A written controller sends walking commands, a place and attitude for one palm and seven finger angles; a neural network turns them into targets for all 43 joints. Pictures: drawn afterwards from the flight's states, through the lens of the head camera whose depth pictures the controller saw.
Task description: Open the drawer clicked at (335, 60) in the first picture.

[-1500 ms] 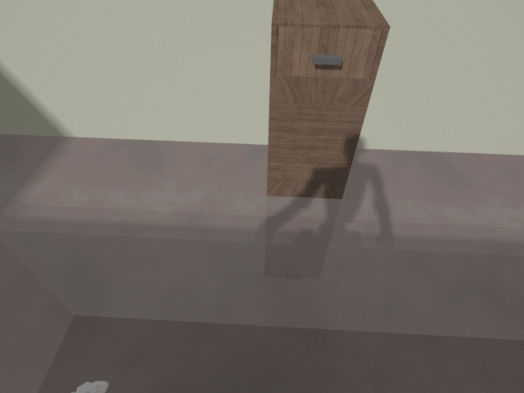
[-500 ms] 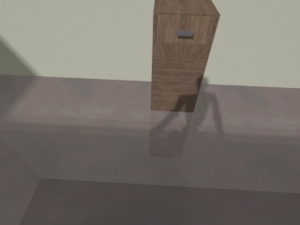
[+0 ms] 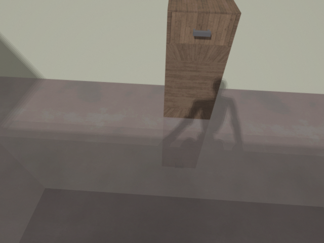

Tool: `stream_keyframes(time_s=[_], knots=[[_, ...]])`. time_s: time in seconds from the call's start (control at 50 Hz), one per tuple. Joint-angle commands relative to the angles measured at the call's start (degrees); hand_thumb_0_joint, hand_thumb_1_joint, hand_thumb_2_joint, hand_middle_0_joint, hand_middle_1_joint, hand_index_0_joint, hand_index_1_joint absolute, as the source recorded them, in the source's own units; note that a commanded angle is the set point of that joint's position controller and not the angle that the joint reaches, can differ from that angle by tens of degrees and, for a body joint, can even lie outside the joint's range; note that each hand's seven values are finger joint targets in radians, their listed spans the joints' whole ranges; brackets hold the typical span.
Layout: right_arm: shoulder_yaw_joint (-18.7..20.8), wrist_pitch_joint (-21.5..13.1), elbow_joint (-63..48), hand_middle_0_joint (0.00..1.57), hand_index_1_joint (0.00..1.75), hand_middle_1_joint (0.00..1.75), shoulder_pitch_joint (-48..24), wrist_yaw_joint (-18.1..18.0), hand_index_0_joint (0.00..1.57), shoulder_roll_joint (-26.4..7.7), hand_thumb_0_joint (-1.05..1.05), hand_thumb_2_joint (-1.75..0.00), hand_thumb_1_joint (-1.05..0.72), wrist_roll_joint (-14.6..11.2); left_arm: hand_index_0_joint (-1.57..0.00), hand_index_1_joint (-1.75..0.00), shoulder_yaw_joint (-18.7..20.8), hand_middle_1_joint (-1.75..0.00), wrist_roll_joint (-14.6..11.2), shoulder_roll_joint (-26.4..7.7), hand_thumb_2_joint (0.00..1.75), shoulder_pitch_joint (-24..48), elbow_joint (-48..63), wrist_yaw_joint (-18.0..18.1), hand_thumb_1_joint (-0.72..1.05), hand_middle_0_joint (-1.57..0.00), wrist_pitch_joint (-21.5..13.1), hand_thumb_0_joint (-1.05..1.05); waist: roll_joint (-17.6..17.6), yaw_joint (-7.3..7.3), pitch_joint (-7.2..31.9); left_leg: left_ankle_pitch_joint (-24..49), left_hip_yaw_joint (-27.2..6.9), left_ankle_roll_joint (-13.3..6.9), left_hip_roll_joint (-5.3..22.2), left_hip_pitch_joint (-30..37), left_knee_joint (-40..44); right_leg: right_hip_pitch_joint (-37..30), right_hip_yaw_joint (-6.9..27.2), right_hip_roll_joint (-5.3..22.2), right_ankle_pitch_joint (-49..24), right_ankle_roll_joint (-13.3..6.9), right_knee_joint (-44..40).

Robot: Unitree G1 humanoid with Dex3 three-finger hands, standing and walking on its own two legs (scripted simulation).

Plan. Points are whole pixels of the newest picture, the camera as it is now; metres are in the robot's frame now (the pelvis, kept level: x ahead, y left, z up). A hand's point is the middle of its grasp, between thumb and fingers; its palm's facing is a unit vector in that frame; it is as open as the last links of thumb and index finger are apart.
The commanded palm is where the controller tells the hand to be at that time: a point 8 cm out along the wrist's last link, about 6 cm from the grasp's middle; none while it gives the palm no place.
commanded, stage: walk to a spot facing it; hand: left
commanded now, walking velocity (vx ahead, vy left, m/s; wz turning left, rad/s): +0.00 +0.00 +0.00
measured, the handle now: (201, 31) +1.21 -0.16 -0.01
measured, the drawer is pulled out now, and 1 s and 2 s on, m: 0.00 0.00 0.00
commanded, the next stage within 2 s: none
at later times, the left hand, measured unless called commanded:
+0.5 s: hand out of the picture +0.06 +0.17 -0.18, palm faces -0.16 -0.95 -0.27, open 7.3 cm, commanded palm none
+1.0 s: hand out of the picture +0.15 +0.19 -0.19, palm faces -0.31 -0.93 -0.18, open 7.3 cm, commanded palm none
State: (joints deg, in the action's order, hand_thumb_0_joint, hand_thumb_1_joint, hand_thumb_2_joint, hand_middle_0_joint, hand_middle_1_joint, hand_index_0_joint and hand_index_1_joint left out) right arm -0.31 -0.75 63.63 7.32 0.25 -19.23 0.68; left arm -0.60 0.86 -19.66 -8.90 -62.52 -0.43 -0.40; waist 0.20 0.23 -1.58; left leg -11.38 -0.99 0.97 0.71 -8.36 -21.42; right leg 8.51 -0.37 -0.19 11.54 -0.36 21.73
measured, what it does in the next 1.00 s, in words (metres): walks ahead, turning right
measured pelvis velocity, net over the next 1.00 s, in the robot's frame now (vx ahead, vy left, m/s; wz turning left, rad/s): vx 0.13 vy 0.00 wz -0.45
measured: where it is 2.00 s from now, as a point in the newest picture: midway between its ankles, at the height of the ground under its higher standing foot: (179, 202)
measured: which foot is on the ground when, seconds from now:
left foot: down 0.00-0.44, up 0.46-1.00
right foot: down 0.00-1.00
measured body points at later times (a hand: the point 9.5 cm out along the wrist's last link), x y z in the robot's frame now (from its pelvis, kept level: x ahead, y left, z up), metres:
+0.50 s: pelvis -0.01 -0.03 -0.03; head +0.02 -0.06 +0.42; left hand +0.07 +0.22 -0.16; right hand +0.02 -0.29 -0.19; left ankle -0.01 +0.12 -0.71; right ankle -0.01 -0.10 -0.75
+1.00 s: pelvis +0.13 +0.00 -0.01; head +0.15 +0.02 +0.44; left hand +0.17 +0.24 -0.17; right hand +0.17 -0.28 -0.12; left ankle +0.21 +0.08 -0.74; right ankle -0.01 -0.10 -0.75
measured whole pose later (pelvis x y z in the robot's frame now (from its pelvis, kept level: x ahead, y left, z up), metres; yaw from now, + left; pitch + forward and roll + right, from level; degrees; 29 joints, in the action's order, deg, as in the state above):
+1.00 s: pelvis +0.13 +0.00 -0.01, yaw -26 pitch +2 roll -2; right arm 2.5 -1.4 51.0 6.2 0.8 -11.5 0.7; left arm 3.2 1.9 -11.6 -25.7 -56.8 -0.3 -1.4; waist 1.3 4.7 0.8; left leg -16.7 1.0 3.2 1.7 -23.5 -36.0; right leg 6.2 14.6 -5.6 20.3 -0.6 25.1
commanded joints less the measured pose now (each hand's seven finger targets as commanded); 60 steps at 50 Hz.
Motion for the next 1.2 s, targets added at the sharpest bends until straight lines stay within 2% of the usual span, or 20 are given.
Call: stream_keyframes(time_s=[0.0,0.06,0.12,0.22,0.34,0.38,0.4,0.42,0.44,0.48,0.54,0.82,0.92,0.96,0.98,1.0,1.02,1.08,1.12,1.18], knots=[[2.19,-1.13,-3.61,0.2,0.3,0.3,-2.95,-0.92,0.2,-11.8,0.0,-0.9,-0.9,-0.28,-0.2,-0.3,2.47,-0.3,-0.21,-11.5,0.9,2.29,3.57,1.04,0.9,-0.2,-1.1,0.0,-0.37,0.01,2.71,6.92,-5.37,-2.3,5.92,0.46,3.55,-0.18,6.27,7.1,-5.21,-1.28,-4.16],[2.43,-1.11,-3.59,0.2,0.3,0.3,-2.51,-1.18,0.2,-11.89,0.0,-0.9,-0.9,-0.16,-0.2,-0.3,2.63,-0.3,-0.18,-11.5,0.9,2.69,4.06,0.93,0.9,-0.2,-0.77,0.0,-0.21,-0.24,2.45,7.28,-4.23,-2.13,6.32,1.68,2.58,1.37,7.16,6.65,-7.3,-1.5,-3.38],[1.64,0.09,-3.72,0.2,0.3,0.3,1.24,-1.53,0.2,-5.34,0.0,-0.9,-0.9,-0.1,-0.2,-0.3,1.93,-0.3,-0.21,-5.61,0.9,-0.39,4.3,1.19,0.9,-0.2,1.17,0.0,-0.27,-0.52,2.17,7.24,-1.49,-1.21,6.81,1.29,-0.47,4.1,7.78,6.19,-10.49,-0.73,0.27],[3.45,1.09,-7.28,0.2,0.3,0.3,2.15,-2.09,0.2,-6.81,0.0,-0.9,-0.9,0.06,-0.2,-0.3,3.16,-0.3,0.22,-5.45,0.9,-2.07,7.9,0.66,0.9,-0.2,2.49,0.0,-1.48,-0.58,1.63,3.95,-1.22,-2.47,9.62,0.11,-2.41,10.14,8.21,3.46,-10.19,-0.69,7.49],[5.22,0.75,-11.35,0.2,0.3,0.3,-1.06,-2.02,0.2,-7.25,0.0,-0.9,-0.9,0.25,-0.2,-0.3,4.3,-0.3,0.17,-1.76,0.9,-6.1,10.78,-0.15,0.9,-0.2,3.19,0.0,-11.66,1.5,2.52,13.34,-3.73,-9.69,19.96,-3.57,-0.95,12.05,1.23,0.95,15.11,1.22,27.3],[5.54,0.93,-12.49,0.2,0.3,0.3,-2.77,-2.04,0.2,-6.79,0.0,-0.9,-0.9,0.38,-0.2,-0.3,4.85,-0.3,0.31,-1.69,0.9,-9.86,10.54,-0.41,0.9,-0.2,2.8,0.0,-8.05,3.58,3.15,13.45,1.08,-6.85,17.69,-6.86,-9.59,6.1,1.26,2.07,9.84,0.6,18.65],[5.35,1.39,-12.81,0.2,0.3,0.3,-2.87,-1.75,0.2,-5.29,0.0,-0.9,-0.9,0.23,-0.2,-0.3,5.56,-0.3,0.7,-3.17,0.9,-13.44,9.8,-0.43,0.9,-0.2,2.16,0.0,0.04,5.34,3.19,1.1,5.61,-2.78,12.58,-12.85,-20.65,0.51,6.03,4.14,1.81,-0.44,7.61],[4.22,1.78,-14.54,0.2,0.3,0.3,-1.09,-1.34,0.2,0.6,0.0,-0.9,-0.9,-0.04,-0.2,-0.3,6.85,-0.3,1.55,-9.88,0.9,-14.87,9.99,0.36,0.9,-0.2,1.1,0.0,22.56,4.96,2.32,-23.04,9.8,2.28,1.64,-28.33,-38.52,-3.65,32.61,18.75,-0.99,-4.71,-5.1],[4.18,1.93,-15.94,0.2,0.3,0.3,-4.19,-1.33,0.2,-1.17,0.0,-0.9,-0.9,0.23,-0.2,-0.3,6.62,-0.3,0.45,-9.72,0.9,-16.52,10.19,1.14,0.9,-0.2,1.31,0.0,16.71,6.23,1.4,-23.27,0.57,1.57,1.36,-28.36,-43.74,1.01,37.7,20.5,2.85,-7.67,-10.53],[4.8,1.57,-14.82,0.2,0.3,0.3,-3.87,-0.74,0.2,-2.02,0.0,-0.9,-0.9,0.28,-0.2,-0.3,6.6,-0.3,0.26,-6.39,0.9,-10.76,11.67,1.36,0.9,-0.2,0.96,0.0,10.5,3.35,-2.23,-13.86,-1.08,1.09,4.3,-29.53,-45.69,3.74,34.77,16.04,18.38,-7.66,-12.34],[4.97,0.73,-13.43,0.2,0.3,0.3,-1.64,-0.04,0.2,-0.91,0.0,-0.9,-0.9,0.89,-0.2,-0.3,5.72,-0.3,0.05,-3.13,0.9,-10.29,11.79,0.79,0.9,-0.2,-0.8,0.0,3.35,1.58,0.0,-5.65,-0.25,2.11,4.59,-27.18,-43.2,1.65,26.45,11.6,10.62,-8.6,-9.37],[4.3,-1.36,-17.93,0.2,0.3,0.3,-7.68,0.16,0.2,2.22,0.0,-0.9,-0.9,0.37,-0.2,-0.3,6.04,-0.3,0.85,-1.42,0.9,-19.4,8.71,1.06,0.9,-0.2,-2.55,0.0,7.32,4.17,0.78,-6.16,0.96,3.33,3.21,-30.76,-28.49,-8.16,28.22,10.34,-5.2,-11.77,-6.53],[4.29,-2.3,-18.63,0.2,0.3,0.3,-6.05,0.14,0.2,2.56,0.0,-0.9,-0.9,-0.3,-0.2,-0.3,6.49,-0.3,0.96,-2.74,0.9,-15.72,9.69,1.2,0.9,-0.2,-2.14,0.0,8.96,2.62,-0.76,-7.27,1.85,2.01,0.69,-16.7,-16.25,0.64,27.94,8.92,-8.87,-10.27,-2.94],[4.88,-2.96,-15.41,0.2,0.3,0.3,5.17,-0.77,0.2,0.38,0.0,-0.9,-0.9,-0.44,-0.2,-0.3,6.79,-0.3,0.55,-2.59,0.9,-11.05,10.94,1.11,0.9,-0.2,-2.03,0.0,6.18,-3.03,2.28,-1.87,1.69,1.11,0.39,3.21,-4.82,11.08,23.41,3.88,-7.27,-6.95,6.03],[5.89,-3.24,-12.78,0.2,0.3,0.3,13.97,-1.59,0.2,-4.31,0.0,-0.9,-0.9,-0.32,-0.2,-0.3,6.63,-0.3,0.09,-0.24,0.9,-11.24,11.27,0.62,0.9,-0.2,-2.03,0.0,-3.77,-6.17,7.96,-5.62,-5.15,-0.23,8.28,18.48,-2.12,19.58,17.89,-1.35,-0.94,-4.86,17.91],[7.03,-3.45,-11.54,0.2,0.3,0.3,20.11,-1.62,0.2,-9.92,0.0,-0.9,-0.9,0.55,-0.2,-0.3,6.15,-0.3,-0.46,3.06,0.9,-13.29,12.11,-0.1,0.9,-0.2,-2.15,0.0,-20.18,-6.82,11.78,-13.08,-26.41,-5.04,26.24,24.76,4.47,31.09,7.93,-6.73,21.79,-0.94,36.75],[6.31,-2.71,-12.39,0.2,0.3,0.3,18.24,-1.56,0.2,-8.75,0.0,-0.9,-0.9,0.38,-0.2,-0.3,6.52,-0.3,0.08,1.73,0.9,-12.41,12.31,-0.09,0.9,-0.2,-2.16,0.0,-14.69,-5.66,7.36,-19.79,-31.76,-7.48,29.58,15.98,9.28,31.62,7.01,-3.0,20.66,-0.44,44.21],[3.52,-3.58,-13.74,0.2,0.3,0.3,8.71,-1.64,0.2,0.75,0.0,-0.9,-0.9,0.25,-0.2,-0.3,6.93,-0.3,1.3,1.39,0.9,-9.67,10.67,-1.5,0.9,-0.2,-0.91,0.0,-6.45,-0.31,-5.75,-12.05,-15.53,-2.41,20.86,-2.99,11.89,29.5,4.24,3.22,7.8,0.33,50.6],[3.09,-4.49,-12.11,0.2,0.3,0.3,9.84,-1.93,0.2,2.67,0.0,-0.9,-0.9,0.16,-0.2,-0.3,6.64,-0.3,1.45,4.31,0.9,-12.49,9.52,-1.91,0.9,-0.2,0.49,0.0,-9.18,1.78,-5.14,4.16,-2.94,2.34,16.18,-2.92,10.02,27.34,3.12,2.98,1.72,1.09,50.66],[2.73,-5.0,-10.07,0.2,0.3,0.3,13.93,-2.52,0.2,4.26,0.0,-0.9,-0.9,-0.25,-0.2,-0.3,6.53,-0.3,1.3,5.5,0.9,-12.84,8.94,-1.73,0.9,-0.2,1.59,0.0,-10.43,1.95,-3.11,19.16,4.8,5.73,13.58,-0.35,7.44,28.24,2.18,2.29,-2.83,1.21,52.6]])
